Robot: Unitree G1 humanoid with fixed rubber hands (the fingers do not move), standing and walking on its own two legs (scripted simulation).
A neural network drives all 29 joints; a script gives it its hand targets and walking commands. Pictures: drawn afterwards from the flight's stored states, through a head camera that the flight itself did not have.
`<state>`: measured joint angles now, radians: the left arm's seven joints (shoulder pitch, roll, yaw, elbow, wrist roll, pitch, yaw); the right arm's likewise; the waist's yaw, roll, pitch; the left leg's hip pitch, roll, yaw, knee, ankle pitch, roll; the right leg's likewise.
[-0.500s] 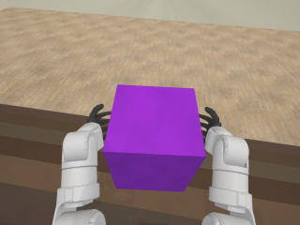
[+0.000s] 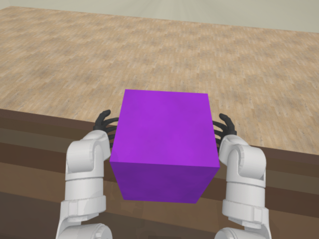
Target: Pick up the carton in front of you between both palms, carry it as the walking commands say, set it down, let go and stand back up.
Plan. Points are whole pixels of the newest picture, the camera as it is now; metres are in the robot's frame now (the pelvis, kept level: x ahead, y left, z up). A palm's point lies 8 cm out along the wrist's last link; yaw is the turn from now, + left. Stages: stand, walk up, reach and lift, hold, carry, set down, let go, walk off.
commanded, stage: carry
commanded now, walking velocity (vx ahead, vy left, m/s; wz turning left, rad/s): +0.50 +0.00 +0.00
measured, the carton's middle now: (162, 150) +0.34 +0.00 +0.04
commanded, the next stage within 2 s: none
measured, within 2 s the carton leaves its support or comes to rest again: neither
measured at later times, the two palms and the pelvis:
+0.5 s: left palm (109, 125) +0.40 +0.16 +0.07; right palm (214, 131) +0.40 -0.15 +0.06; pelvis +0.07 +0.01 -0.04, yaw +0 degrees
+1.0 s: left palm (128, 99) +0.63 +0.14 -0.02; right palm (204, 105) +0.61 -0.16 -0.02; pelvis +0.29 +0.00 -0.16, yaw +0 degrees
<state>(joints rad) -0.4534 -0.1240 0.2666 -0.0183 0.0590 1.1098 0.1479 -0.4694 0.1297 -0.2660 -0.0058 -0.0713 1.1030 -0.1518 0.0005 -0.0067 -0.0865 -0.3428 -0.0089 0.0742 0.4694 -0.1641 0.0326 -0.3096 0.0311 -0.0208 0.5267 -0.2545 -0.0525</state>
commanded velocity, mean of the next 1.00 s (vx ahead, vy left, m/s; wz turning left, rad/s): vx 0.50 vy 0.00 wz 0.00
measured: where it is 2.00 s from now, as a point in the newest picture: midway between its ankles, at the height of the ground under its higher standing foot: (163, 172)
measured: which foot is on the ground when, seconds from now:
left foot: down 0.00-0.58, up 0.60-0.92, down 0.94-1.00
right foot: down 0.00-0.22, up 0.24-0.52, down 0.54-0.94, up 0.96-1.00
